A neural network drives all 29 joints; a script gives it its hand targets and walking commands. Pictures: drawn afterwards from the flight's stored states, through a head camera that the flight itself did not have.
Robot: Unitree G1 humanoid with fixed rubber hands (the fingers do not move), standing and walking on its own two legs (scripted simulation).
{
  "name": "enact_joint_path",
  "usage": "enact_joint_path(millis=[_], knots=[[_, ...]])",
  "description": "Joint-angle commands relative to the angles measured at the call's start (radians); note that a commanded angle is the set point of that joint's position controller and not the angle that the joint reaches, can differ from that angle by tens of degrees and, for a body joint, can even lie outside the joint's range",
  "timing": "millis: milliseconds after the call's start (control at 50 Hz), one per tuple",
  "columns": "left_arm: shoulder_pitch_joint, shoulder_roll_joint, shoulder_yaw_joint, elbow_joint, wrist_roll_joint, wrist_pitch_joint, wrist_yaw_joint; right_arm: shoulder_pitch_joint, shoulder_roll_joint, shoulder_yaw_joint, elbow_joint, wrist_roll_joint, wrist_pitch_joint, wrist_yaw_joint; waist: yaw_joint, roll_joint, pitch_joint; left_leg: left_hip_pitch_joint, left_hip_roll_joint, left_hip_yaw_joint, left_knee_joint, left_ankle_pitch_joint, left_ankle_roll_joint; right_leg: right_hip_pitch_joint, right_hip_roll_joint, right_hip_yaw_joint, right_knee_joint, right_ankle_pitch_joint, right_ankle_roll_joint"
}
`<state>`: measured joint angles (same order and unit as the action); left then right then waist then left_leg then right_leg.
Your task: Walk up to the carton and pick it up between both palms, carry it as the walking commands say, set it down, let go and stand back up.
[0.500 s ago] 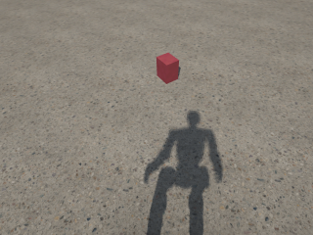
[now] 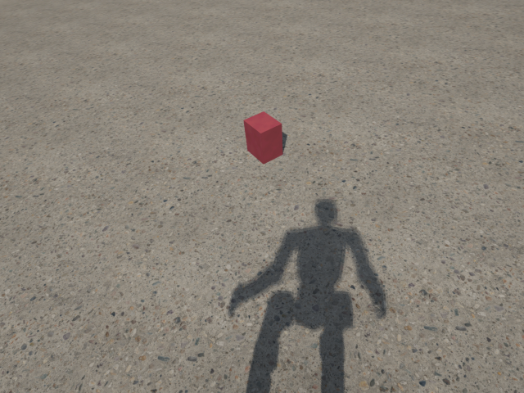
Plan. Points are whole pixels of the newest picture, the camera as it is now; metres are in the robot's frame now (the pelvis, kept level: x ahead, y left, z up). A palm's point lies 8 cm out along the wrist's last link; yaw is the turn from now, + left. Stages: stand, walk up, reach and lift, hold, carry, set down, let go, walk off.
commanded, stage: walk up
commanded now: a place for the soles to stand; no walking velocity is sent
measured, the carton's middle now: (263, 137) +1.62 +0.12 -0.63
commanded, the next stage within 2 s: none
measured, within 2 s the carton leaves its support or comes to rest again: neither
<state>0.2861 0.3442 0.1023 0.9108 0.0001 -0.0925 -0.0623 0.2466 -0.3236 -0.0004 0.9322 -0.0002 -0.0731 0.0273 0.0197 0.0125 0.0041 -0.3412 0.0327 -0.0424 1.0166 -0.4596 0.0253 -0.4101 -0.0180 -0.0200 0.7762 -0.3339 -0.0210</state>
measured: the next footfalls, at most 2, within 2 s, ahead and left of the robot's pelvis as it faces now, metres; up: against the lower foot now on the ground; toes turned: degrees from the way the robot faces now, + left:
left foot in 0.40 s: +0.35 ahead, +0.14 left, +0.00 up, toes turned +1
right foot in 0.92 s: +0.48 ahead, -0.13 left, +0.00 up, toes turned -5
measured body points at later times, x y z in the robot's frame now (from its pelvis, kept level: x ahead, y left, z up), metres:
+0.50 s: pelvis +0.20 +0.05 +0.01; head +0.23 +0.06 +0.45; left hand +0.25 +0.35 -0.12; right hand +0.29 -0.24 -0.11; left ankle +0.31 +0.14 -0.71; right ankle +0.08 -0.08 -0.65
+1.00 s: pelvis +0.40 +0.00 +0.01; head +0.42 -0.02 +0.46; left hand +0.49 +0.30 -0.09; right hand +0.47 -0.29 -0.12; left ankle +0.33 +0.13 -0.66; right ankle +0.44 -0.12 -0.71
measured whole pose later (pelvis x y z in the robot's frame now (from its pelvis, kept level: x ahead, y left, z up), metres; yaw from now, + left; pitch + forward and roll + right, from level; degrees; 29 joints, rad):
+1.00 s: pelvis +0.40 +0.00 +0.01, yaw -2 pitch +0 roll +2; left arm 0.26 0.35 0.08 0.87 0.00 -0.12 -0.05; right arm 0.23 -0.36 0.00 0.90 0.00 -0.08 0.04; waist 0.01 0.01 0.06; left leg -0.35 0.00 0.02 1.03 -0.46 0.03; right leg -0.40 -0.07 -0.04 0.70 -0.28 0.00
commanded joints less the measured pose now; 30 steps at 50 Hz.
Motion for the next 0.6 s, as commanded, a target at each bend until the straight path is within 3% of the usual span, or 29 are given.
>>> enact_joint_path(millis=[0,100,160,240,280,300,320,340,360,380,400,420,440,480,580], knots=[[0.071,0.326,0.070,-0.105,0.017,-0.056,0.043,-0.049,-0.271,-0.110,-0.104,-0.009,-0.019,0.010,0.023,-0.097,0.033,-0.446,0.050,-0.049,0.159,0.226,0.006,0.383,-0.256,0.446,-0.508,-0.030,-0.076],[0.115,0.323,0.065,-0.115,0.015,-0.065,0.046,-0.131,-0.267,-0.105,-0.118,-0.009,0.001,0.031,0.027,-0.127,0.097,-0.425,0.064,-0.044,0.002,0.318,-0.022,0.277,-0.233,0.316,-0.581,-0.051,-0.087],[0.117,0.332,0.065,-0.117,0.012,-0.059,0.041,-0.193,-0.264,-0.101,-0.133,-0.006,0.003,0.046,0.037,-0.159,0.126,-0.390,0.056,0.000,-0.169,0.347,-0.034,0.256,-0.209,0.222,-0.595,-0.043,-0.113],[0.129,0.345,0.061,-0.122,0.004,-0.043,0.032,-0.268,-0.234,-0.090,-0.157,-0.006,-0.012,0.058,0.061,-0.186,0.112,-0.280,0.028,0.073,-0.422,0.346,-0.021,0.313,-0.195,0.121,-0.521,0.158,-0.143],[0.138,0.342,0.059,-0.126,0.000,-0.033,0.036,-0.244,-0.231,-0.089,-0.153,-0.003,-0.023,0.052,0.064,-0.189,0.055,-0.252,0.007,0.106,-0.464,0.318,-0.004,0.401,-0.229,0.128,-0.431,0.356,-0.148],[0.132,0.343,0.058,-0.132,0.000,-0.029,0.038,-0.219,-0.232,-0.089,-0.148,-0.002,-0.027,0.048,0.058,-0.190,0.034,-0.217,0.005,0.108,-0.480,0.310,0.007,0.409,-0.242,0.133,-0.388,0.397,-0.142],[0.108,0.334,0.051,-0.145,-0.001,-0.028,0.040,-0.151,-0.245,-0.092,-0.125,0.001,-0.032,0.043,0.023,-0.159,-0.006,-0.094,-0.004,0.104,-0.509,0.313,0.029,0.363,-0.229,0.112,-0.306,0.429,-0.127],[0.091,0.306,0.041,-0.156,0.000,-0.026,0.042,-0.012,-0.274,-0.102,-0.078,-0.001,-0.040,0.034,-0.042,-0.079,-0.087,0.110,-0.031,0.078,-0.535,0.294,0.063,0.292,-0.172,0.070,-0.102,0.445,-0.105],[0.097,0.253,0.023,-0.170,-0.006,-0.026,0.042,0.161,-0.341,-0.128,-0.041,-0.020,-0.047,0.021,-0.122,0.091,-0.182,0.369,0.121,-0.170,-0.585,0.150,0.134,0.051,-0.094,0.014,0.233,0.323,-0.064],[0.144,0.189,0.006,-0.181,-0.006,-0.030,0.035,0.250,-0.435,-0.153,-0.039,-0.022,-0.053,0.012,-0.128,0.296,-0.222,0.576,0.324,-0.612,-0.684,-0.015,0.211,-0.265,0.083,0.015,0.471,-0.143,-0.035],[0.130,0.265,0.023,-0.158,0.007,-0.023,0.041,0.213,-0.436,-0.156,-0.072,0.008,-0.056,0.010,-0.128,0.139,-0.156,0.557,0.356,-0.719,-0.742,-0.172,0.252,-0.356,0.057,0.113,0.510,-0.186,-0.061],[0.096,0.310,0.028,-0.145,0.010,-0.016,0.041,0.133,-0.396,-0.146,-0.093,0.021,-0.053,0.006,-0.101,0.027,-0.065,0.415,0.332,-0.653,-0.753,-0.276,0.250,-0.340,-0.019,0.123,0.513,-0.118,-0.070],[0.092,0.292,0.015,-0.133,0.007,-0.018,0.037,0.087,-0.369,-0.140,-0.097,0.018,-0.050,0.003,-0.075,0.039,-0.006,0.320,0.300,-0.541,-0.758,-0.217,0.209,-0.321,-0.036,0.103,0.457,-0.068,-0.066],[0.122,0.261,0.020,-0.107,0.004,-0.006,0.020,0.019,-0.339,-0.127,-0.109,0.010,-0.047,0.007,-0.029,0.103,0.019,0.156,0.232,-0.388,-0.788,-0.126,0.174,-0.195,-0.054,0.083,0.365,-0.024,-0.043],[0.048,0.273,0.031,-0.114,0.021,0.012,0.009,0.027,-0.349,-0.131,-0.110,0.011,-0.049,0.014,-0.044,0.178,0.034,0.083,0.212,-0.303,-0.818,-0.182,0.183,-0.168,-0.083,0.045,0.227,0.028,0.000]])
